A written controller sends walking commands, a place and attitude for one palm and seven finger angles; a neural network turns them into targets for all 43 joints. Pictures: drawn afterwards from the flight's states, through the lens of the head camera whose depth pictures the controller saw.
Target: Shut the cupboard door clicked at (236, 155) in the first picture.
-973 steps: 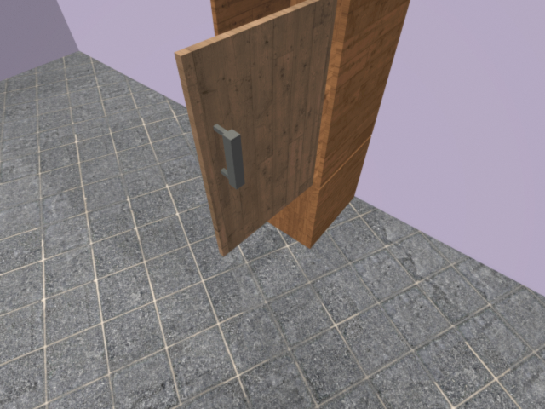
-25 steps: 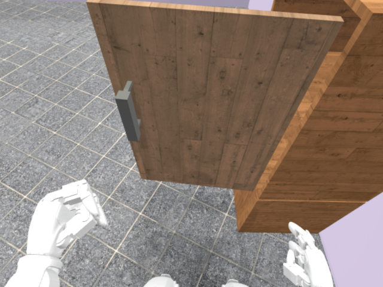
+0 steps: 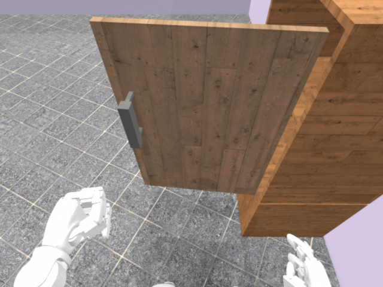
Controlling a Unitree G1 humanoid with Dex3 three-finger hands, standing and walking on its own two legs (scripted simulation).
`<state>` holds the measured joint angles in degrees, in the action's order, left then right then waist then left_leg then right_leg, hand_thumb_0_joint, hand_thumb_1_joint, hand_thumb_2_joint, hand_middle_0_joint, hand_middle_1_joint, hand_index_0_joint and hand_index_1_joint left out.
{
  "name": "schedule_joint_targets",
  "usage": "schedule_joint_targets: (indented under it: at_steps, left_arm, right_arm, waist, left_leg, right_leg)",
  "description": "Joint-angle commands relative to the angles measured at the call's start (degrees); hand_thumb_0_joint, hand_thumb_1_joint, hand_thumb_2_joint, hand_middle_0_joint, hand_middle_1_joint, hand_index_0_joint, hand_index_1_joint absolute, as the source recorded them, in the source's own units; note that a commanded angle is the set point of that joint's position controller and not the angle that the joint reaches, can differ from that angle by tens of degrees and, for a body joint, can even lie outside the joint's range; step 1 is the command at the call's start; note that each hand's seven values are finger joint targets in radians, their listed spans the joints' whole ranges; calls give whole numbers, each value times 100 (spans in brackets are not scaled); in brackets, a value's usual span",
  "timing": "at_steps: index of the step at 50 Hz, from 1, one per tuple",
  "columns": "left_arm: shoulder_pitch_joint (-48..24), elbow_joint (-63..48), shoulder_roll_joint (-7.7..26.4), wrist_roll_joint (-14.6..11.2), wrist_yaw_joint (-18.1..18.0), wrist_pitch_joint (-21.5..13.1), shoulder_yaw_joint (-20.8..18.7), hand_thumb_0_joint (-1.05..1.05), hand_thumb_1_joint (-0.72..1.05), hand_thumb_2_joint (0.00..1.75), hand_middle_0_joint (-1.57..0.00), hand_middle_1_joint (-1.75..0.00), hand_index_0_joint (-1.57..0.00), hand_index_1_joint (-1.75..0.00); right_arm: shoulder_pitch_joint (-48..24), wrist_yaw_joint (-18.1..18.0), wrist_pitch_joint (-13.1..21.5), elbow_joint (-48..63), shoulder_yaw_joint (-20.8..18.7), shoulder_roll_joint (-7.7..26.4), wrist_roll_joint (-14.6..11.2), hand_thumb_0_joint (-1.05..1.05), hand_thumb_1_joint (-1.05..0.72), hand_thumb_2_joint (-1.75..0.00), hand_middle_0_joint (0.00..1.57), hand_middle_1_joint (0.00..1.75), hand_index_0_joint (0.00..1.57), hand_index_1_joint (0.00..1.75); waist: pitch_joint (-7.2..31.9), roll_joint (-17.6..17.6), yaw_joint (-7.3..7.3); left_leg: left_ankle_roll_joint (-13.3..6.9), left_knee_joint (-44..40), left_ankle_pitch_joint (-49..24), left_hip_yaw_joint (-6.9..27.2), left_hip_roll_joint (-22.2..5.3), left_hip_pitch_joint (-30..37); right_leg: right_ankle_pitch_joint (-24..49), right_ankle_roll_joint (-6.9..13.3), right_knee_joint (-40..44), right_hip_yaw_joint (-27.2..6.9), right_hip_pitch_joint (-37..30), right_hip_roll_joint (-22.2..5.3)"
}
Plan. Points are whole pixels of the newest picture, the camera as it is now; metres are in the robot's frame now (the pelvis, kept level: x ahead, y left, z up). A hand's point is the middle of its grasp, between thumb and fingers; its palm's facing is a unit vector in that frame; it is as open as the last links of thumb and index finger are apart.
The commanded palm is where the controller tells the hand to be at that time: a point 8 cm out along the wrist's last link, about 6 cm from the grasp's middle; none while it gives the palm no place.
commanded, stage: raise the hand and make a fist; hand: left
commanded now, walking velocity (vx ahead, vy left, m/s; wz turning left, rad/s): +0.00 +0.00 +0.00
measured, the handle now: (133, 120) +0.46 +0.18 +0.07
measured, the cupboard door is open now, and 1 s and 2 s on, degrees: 84 84 84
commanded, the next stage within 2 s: bring the fist close to the handle in 0.20 s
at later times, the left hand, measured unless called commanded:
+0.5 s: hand (105, 205) +0.24 +0.17 +0.09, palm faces +0.04 -1.00 -0.08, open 3.1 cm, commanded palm +0.23 +0.22 +0.08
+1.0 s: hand (131, 177) +0.31 +0.15 +0.07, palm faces -0.04 -1.00 -0.03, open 3.1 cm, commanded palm +0.30 +0.20 +0.08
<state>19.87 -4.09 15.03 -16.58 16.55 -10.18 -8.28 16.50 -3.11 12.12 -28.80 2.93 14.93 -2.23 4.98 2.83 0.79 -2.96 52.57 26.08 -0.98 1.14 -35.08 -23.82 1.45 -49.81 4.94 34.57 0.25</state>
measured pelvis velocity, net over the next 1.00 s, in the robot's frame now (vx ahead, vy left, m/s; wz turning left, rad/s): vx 0.01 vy -0.02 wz -0.01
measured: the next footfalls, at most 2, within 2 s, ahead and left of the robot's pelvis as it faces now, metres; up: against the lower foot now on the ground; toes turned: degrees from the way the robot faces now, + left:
none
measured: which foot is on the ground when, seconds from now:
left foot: down 0.00-1.00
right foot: down 0.00-1.00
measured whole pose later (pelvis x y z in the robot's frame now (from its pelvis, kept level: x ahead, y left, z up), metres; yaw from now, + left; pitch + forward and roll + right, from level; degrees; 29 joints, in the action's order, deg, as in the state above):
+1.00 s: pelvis +0.01 -0.02 +0.00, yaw +0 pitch +9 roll +0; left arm -0.3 13.1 13.6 -14.2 12.5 -13.9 -8.3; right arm 14.9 -2.6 10.5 -33.5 1.6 15.3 -2.2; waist 4.4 2.0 -0.4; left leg -1.5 49.7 25.1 -1.4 0.8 -34.1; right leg -23.8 2.8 -49.1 4.3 34.9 0.7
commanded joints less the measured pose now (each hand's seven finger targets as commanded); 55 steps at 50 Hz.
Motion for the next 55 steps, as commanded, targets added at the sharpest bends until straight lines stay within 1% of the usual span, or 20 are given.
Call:
schedule_joint_targets:
  at_steps: [1, 2, 5, 7, 10, 13, 17, 21, 28, 29, 32, 34, 37, 40, 41, 45, 48, 50, 52, 55]
  left_arm:
    - [-635, -1792, 1002, -174, -266, -830, -909, 0, 90, 90, -130, -150, -130, -150]
    - [-664, -1881, 1130, -171, -378, -975, -1025, 0, 90, 90, -130, -150, -130, -150]
    - [-447, -1502, 686, -124, -449, -1171, -656, 0, 90, 90, -130, -150, -130, -150]
    - [-305, -1161, 531, -68, -321, -1073, -402, 0, 90, 90, -130, -150, -130, -150]
    - [-122, -881, 488, -40, -53, -741, -180, 0, 90, 90, -130, -150, -130, -150]
    - [-245, -1182, 735, -65, 18, -592, -390, 0, 90, 90, -130, -150, -130, -150]
    - [-971, -1620, 1182, -172, -286, -913, -961, 0, 90, 90, -130, -150, -130, -150]
    - [-1308, -973, 857, -146, -378, -1214, -789, 0, 90, 90, -130, -150, -130, -150]
    - [-1808, -86, 804, -149, 242, -581, -402, 0, 90, 90, -130, -150, -130, -150]
    - [-1862, -121, 1049, -180, 222, -553, -689, 0, 90, 90, -130, -150, -130, -150]
    - [-2334, -369, 1184, -223, 17, -664, -933, 0, 90, 90, -130, -150, -130, -150]
    - [-2380, -334, 1035, -205, -166, -834, -942, 0, 90, 90, -130, -150, -130, -150]
    - [-2353, 73, 980, -74, -332, -970, -870, 0, 90, 90, -130, -150, -130, -150]
    - [-2206, 452, 656, 74, -289, -883, -509, 0, 90, 90, -130, -150, -130, -150]
    - [-2424, 490, 632, 120, -267, -842, -389, 0, 90, 90, -130, -150, -130, -150]
    - [-3087, 398, 640, 128, -267, -747, -320, 0, 90, 90, -130, -150, -130, -150]
    - [-3663, 315, 857, 142, -475, -895, -535, 0, 90, 90, -130, -150, -130, -150]
    - [-3914, 343, 742, 179, -617, -1035, -483, 0, 90, 90, -130, -150, -130, -150]
    - [-4239, 676, 851, 272, -725, -1089, -492, 0, 90, 90, -130, -150, -130, -150]
    - [-4356, 1289, 530, 388, -729, -1030, -178, 0, 90, 90, -130, -150, -130, -150]
  right_arm:
    - [-431, -85, 414, 947, -349, 621, 6, 0, -90, -90, 20, 30, 20, 30]
    - [-433, -81, 424, 889, -344, 622, 37, 0, -90, -90, 20, 30, 20, 30]
    - [-413, -24, 450, 772, -331, 602, 31, 0, -90, -90, 20, 30, 20, 30]
    - [-372, 2, 439, 722, -364, 668, 18, 0, -90, -90, 20, 30, 20, 30]
    - [-344, -10, 429, 784, -398, 731, -46, 0, -90, -90, 20, 30, 20, 30]
    - [-388, -57, 412, 879, -421, 723, -56, 0, -90, -90, 20, 30, 20, 30]
    - [-442, -124, 409, 773, -362, 644, 15, 0, -90, -90, 20, 30, 20, 30]
    - [-465, -83, 452, 556, -337, 615, -10, 0, -90, -90, 20, 30, 20, 30]
    - [-383, -116, 368, 540, -374, 755, -99, 0, -90, -90, 20, 30, 20, 30]
    - [-345, -135, 356, 538, -397, 765, -94, 0, -90, -90, 20, 30, 20, 30]
    - [-427, -148, 339, 554, -368, 708, -50, 0, -90, -90, 20, 30, 20, 30]
    - [-416, -115, 351, 515, -376, 652, -33, 0, -90, -90, 20, 30, 20, 30]
    - [-366, -43, 303, 398, -383, 675, -18, 0, -90, -90, 20, 30, 20, 30]
    - [-325, 29, 229, 390, -423, 692, -35, 0, -90, -90, 20, 30, 20, 30]
    - [-295, 39, 201, 378, -431, 718, -54, 0, -90, -90, 20, 30, 20, 30]
    - [-311, 19, 136, 391, -461, 736, -63, 0, -90, -90, 20, 30, 20, 30]
    - [-346, -13, 109, 325, -450, 719, -37, 0, -90, -90, 20, 30, 20, 30]
    - [-372, -1, 125, 260, -440, 665, -21, 0, -90, -90, 20, 30, 20, 30]
    - [-332, -3, 81, 139, -421, 697, -3, 0, -90, -90, 20, 30, 20, 30]
    - [-310, 51, 25, 78, -434, 688, -30, 0, -90, -90, 20, 30, 20, 30]
  waist:
    - [1175, -41, 134]
    - [1171, 39, 153]
    - [853, 130, 14]
    - [717, -1, -93]
    - [595, -117, -106]
    - [880, -282, -46]
    - [1024, -265, -27]
    - [712, -80, -144]
    - [1041, -205, -168]
    - [1253, -339, -118]
    - [1373, -277, -28]
    - [1497, -252, -11]
    - [1272, -290, -24]
    - [1166, -192, -62]
    - [1121, -203, -144]
    - [1312, -162, -186]
    - [1509, -286, -194]
    - [1661, -182, -184]
    - [1539, -174, -243]
    - [1404, -74, -289]
  left_leg:
    - [252, -999, -1456, 433, -72, 544]
    - [257, -966, -1471, 425, -73, 517]
    - [259, -929, -1325, 409, -84, 468]
    - [210, -856, -1151, 387, -75, 338]
    - [175, -854, -945, 341, -47, 167]
    - [131, -809, -1092, 302, -29, 206]
    - [140, -690, -1226, 279, -36, 171]
    - [168, -649, -968, 259, -36, 63]
    - [110, -639, -1244, 219, -18, 56]
    - [116, -655, -1351, 224, -26, 103]
    - [134, -731, -1597, 226, -38, 257]
    - [144, -783, -1741, 196, -28, 382]
    - [154, -838, -1796, 192, -37, 353]
    - [156, -891, -1745, 132, -27, 378]
    - [147, -898, -1744, 147, -38, 427]
    - [133, -920, -1698, 158, -42, 570]
    - [138, -944, -1763, 194, -72, 663]
    - [152, -946, -1813, 193, -74, 774]
    - [155, -931, -1694, 211, -95, 687]
    - [176, -985, -1568, 204, -103, 721]
  right_leg:
    - [1113, 50, 556, -174, -834, 58]
    - [1113, 68, 541, -211, -873, 63]
    - [1004, 56, 514, -157, -557, 70]
    - [876, 31, 593, -201, -455, 61]
    - [685, -3, 797, -342, -521, -8]
    - [773, -34, 867, -471, -804, -60]
    - [887, -48, 825, -605, -985, -55]
    - [564, -42, 822, -600, -618, -54]
    - [1046, -153, 1036, -895, -1047, -221]
    - [1220, -166, 1006, -880, -1220, -228]
    - [1605, -128, 879, -764, -1354, -174]
    - [1905, -128, 777, -674, -1367, -151]
    - [1946, -87, 694, -553, -1232, -97]
    - [1913, -91, 708, -495, -1039, -100]
    - [1887, -86, 726, -471, -939, -93]
    - [1791, -78, 772, -462, -960, -89]
    - [1808, -65, 718, -441, -1045, -68]
    - [1810, -58, 654, -408, -1006, -56]
    - [1650, -55, 644, -411, -888, -50]
    - [1510, -38, 691, -387, -693, -46]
